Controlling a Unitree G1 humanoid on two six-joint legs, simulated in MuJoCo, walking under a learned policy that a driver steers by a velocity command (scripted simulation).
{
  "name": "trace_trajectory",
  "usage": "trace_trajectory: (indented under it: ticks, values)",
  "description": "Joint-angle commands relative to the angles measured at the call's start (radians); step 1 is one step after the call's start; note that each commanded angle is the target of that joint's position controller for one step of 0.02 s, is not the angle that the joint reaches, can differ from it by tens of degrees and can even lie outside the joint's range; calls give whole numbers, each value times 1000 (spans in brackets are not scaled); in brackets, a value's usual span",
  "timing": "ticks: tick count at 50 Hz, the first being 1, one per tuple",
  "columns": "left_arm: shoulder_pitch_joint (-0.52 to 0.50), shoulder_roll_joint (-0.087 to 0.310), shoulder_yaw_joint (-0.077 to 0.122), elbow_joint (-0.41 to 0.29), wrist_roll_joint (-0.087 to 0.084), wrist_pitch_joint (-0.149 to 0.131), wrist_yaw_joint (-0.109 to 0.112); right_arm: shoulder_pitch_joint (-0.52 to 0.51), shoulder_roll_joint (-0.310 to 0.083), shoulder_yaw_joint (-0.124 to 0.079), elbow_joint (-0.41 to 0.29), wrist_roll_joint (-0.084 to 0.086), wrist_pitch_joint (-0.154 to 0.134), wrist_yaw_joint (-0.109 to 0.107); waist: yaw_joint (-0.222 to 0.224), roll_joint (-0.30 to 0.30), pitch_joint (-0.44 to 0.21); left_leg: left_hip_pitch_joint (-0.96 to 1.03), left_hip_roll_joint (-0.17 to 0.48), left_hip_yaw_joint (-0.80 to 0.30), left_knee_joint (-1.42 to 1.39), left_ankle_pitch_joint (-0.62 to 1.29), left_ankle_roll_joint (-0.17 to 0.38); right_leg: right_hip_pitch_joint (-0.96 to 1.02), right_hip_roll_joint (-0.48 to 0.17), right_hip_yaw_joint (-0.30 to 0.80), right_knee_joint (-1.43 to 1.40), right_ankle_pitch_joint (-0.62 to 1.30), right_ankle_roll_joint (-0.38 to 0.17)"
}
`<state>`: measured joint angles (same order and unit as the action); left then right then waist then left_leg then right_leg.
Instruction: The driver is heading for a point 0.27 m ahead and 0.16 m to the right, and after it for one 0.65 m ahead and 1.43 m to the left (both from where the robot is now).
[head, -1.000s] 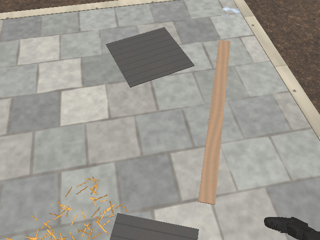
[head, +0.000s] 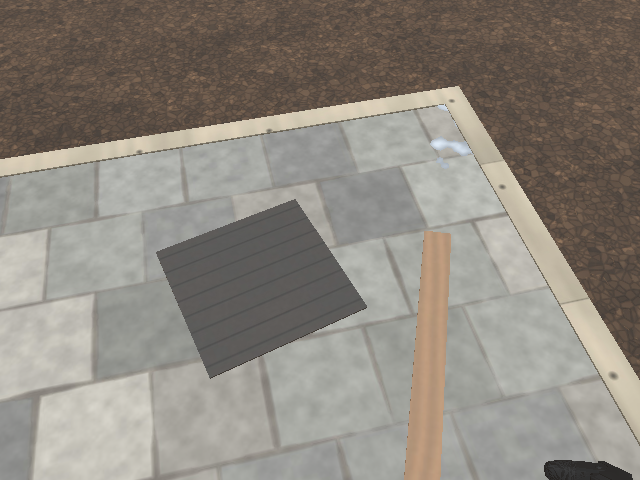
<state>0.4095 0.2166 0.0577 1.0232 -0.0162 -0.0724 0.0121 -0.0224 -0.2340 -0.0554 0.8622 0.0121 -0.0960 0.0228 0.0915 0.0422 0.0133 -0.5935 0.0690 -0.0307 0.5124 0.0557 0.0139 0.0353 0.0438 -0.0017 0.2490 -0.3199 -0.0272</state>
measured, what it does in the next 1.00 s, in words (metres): walks ahead: left foot, then right foot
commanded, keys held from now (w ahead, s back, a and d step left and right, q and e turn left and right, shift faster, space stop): e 0.40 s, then q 0.60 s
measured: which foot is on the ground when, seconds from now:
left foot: up 0.00-0.04, down 0.06-0.50, up 0.52-0.94, down 0.96-1.00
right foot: down 0.00-0.06, up 0.08-0.48, down 0.50-0.96, up 0.98-1.00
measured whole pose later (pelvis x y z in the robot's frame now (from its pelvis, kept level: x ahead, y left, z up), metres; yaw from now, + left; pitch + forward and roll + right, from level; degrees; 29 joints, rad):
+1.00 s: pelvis +0.14 +0.03 -0.01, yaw -3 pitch +1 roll -1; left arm 0.08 0.29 0.10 0.85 0.00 0.03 0.05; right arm 0.13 -0.29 -0.09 0.85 0.01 0.05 0.01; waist -0.02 -0.03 0.05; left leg -0.30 0.01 0.07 0.60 -0.33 0.05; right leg -0.33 -0.13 -0.19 0.70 -0.40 0.04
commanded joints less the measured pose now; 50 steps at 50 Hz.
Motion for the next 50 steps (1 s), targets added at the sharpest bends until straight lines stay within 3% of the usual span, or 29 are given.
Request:
trace_trajectory:
  ticks: [1, 2, 3, 4, 5, 6, 7, 8, 9, 11, 14, 18, 22, 24, 25, 26, 27, 28, 29, 31, 34, 37, 40, 42, 45, 47, 48, 49, 50]
  values:
    - [-17, 190, 44, -44, -2, 13, 15, 10, -128, -34, -56, -8, -32, 2, -90, -156, 7, 140, -56, 21, -63, -32, 28, -27, -242, 160, 137, 658, -108]
    - [-44, 175, 40, -64, -3, 16, 14, 136, -167, -51, -20, -18, -36, -5, -150, -144, -74, 324, -61, 37, -91, 62, 53, -68, -183, 135, 277, 718, -72]
    - [-73, 135, 26, -112, 9, 14, 14, 289, -238, -67, 1, -43, -40, -15, -200, -62, -233, 641, 98, -85, -1, 379, 110, -256, -107, 97, 543, 485, -25]
    - [94, 9, -6, -107, 22, 6, 11, 326, -289, -69, -1, -50, -22, -19, -130, 228, -417, 1008, 401, -382, 61, 734, 258, -595, 38, 35, 911, -338, 41]
    - [131, 92, 8, -102, -6, 1, 10, 333, -235, -54, -26, -33, -7, -15, -153, 236, -548, 1004, 418, -522, -17, 527, 301, -642, 14, 157, 1073, -408, 46]
    - [34, 162, 31, -119, -29, 8, 14, 261, -174, -38, -45, -27, 3, -20, -152, 141, -408, 878, 365, -382, -54, 413, 260, -715, -40, 131, 1103, -343, 50]
    - [-34, 163, 35, -140, -26, 22, 21, 198, -143, -28, -51, -22, 11, -29, -135, 82, -280, 729, 318, -275, -88, 346, 226, -736, -79, 84, 1073, -270, 61]
    - [-54, 156, 43, -139, -15, 42, 27, 150, -117, -18, -50, -24, 16, -32, -110, 50, -196, 579, 279, -192, -126, 306, 214, -701, -110, 72, 1046, -221, 71]
    - [-35, 131, 47, -145, -11, 65, 31, 115, -115, -18, -46, -36, 18, -32, -74, 72, -154, 446, 259, -136, -171, 236, 206, -625, -135, 70, 1006, -182, 71]
    - [-27, 91, 46, -166, -10, 95, 33, 74, -127, -24, -44, -52, 19, -32, -47, 90, -105, 309, 242, -56, -246, 142, 221, -549, -132, 35, 939, -139, 68]
    - [-88, 93, 49, -218, -1, 107, 26, 65, -167, -39, -37, -44, 22, -48, -48, 77, -111, 313, 267, 4, -286, 111, 243, -546, -148, 30, 799, -25, 60]
    - [-173, 113, 51, -263, 1, 113, -1, 40, -191, -45, -40, -27, 48, -64, -63, 75, -113, 324, 261, 94, -301, -17, 213, -466, -137, -11, 623, 87, 44]
    - [-232, 117, 53, -302, 9, 122, -18, 94, -215, -51, -13, 2, 76, -56, -85, 64, -88, 391, 279, 77, -247, -102, 185, -414, -109, -33, 460, 11, 11]
    - [-165, 102, 51, -269, 19, 115, -22, 99, -184, -39, 8, 20, 87, -45, -46, 38, -95, 361, 228, 98, -152, -158, 128, -252, -62, -63, 227, 137, -27]
    - [-136, 130, 56, -257, 28, 110, -15, 144, -115, -15, 33, 7, 85, -33, -46, -28, -110, 283, 171, 142, -69, -215, 53, -102, -105, 10, 112, 302, -51]
    - [-130, 208, 60, -266, 41, 105, 3, 180, -32, 16, 23, -44, 77, -11, -108, -266, -157, 148, 61, 219, 154, -508, -44, 36, -343, 277, 102, 682, -108]
    - [-191, 180, 39, -275, 64, 93, 5, 177, -66, 3, 25, -28, 80, -15, -104, -310, -157, 126, 28, 120, 246, -668, -78, -95, -433, 310, 82, 598, -252]
    - [-242, 166, 39, -284, 72, 76, -1, 117, -146, -15, 21, -1, 92, -23, -82, -240, -122, 147, 32, 64, 314, -637, -80, -167, -376, 248, 59, 483, -254]
    - [-272, 176, 42, -274, 68, 61, -1, 102, -168, -26, 20, 12, 102, -29, -88, -228, -93, 122, 17, 44, 362, -601, -75, -179, -337, 191, 52, 442, -221]
    - [-309, 194, 48, -270, 46, 51, 12, 135, -192, -48, 48, 7, 121, -49, -97, -196, -75, 94, 4, 7, 481, -554, -74, -188, -335, 138, 58, 491, -198]
    - [-309, 172, 45, -264, 37, 55, 37, 163, -172, -63, 48, 20, 127, -59, -104, -156, -78, 37, -18, -10, 607, -512, -79, -153, -352, 87, 62, 523, -209]
    - [-305, 149, 43, -248, 29, 62, 53, 135, -125, -55, 20, 14, 137, -59, -86, -147, -65, 6, 3, 11, 506, -479, -88, -105, -360, 55, 59, 430, -206]
    - [-318, 175, 54, -244, 34, 68, 57, 106, -105, -43, -18, 10, 141, -43, -74, -156, -74, 77, 9, 49, 390, -487, -82, -120, -379, 29, 65, 426, -212]
    - [-328, 200, 62, -242, 32, 73, 54, 115, -117, -43, -33, 11, 142, -30, -78, -171, -85, 132, -2, 82, 333, -482, -67, -129, -393, 11, 78, 475, -212]
    - [-346, 220, 69, -241, 15, 78, 48, 144, -131, -48, -46, 14, 148, -11, -97, -186, -90, 206, -17, 119, 227, -446, -30, -133, -408, -12, 118, 489, -184]
    - [-370, 221, 70, -235, 0, 85, 43, 213, -131, -54, -29, 5, 150, -2, -140, -180, -98, 334, -51, 155, 47, -306, 10, -180, -379, -69, 205, 428, -116]
    - [-319, 197, 68, -210, -3, 89, 37, 245, -156, -66, -21, -1, 149, -7, -143, -118, -97, 428, -60, 107, -66, -178, 48, -244, -330, -118, 307, 301, -48]
    - [-307, 149, 57, -218, 26, 91, 30, 266, -267, -95, -34, -4, 143, -24, -120, 130, -91, 570, 134, -189, -144, 158, 133, -469, -217, -215, 578, 20, 53]
    - [-408, 115, 44, -285, 44, 84, 33, 273, -341, -99, -56, -29, 125, -24, -136, 277, -96, 619, 330, -481, -148, 431, 331, -714, -60, -122, 818, -399, 110]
